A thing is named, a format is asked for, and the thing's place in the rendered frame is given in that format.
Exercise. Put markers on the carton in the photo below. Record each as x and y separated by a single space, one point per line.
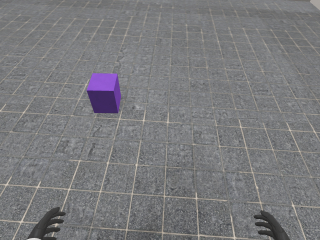
104 92

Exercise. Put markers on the robot right hand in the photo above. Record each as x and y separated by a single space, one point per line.
277 232

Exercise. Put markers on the robot left hand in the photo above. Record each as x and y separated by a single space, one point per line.
40 230

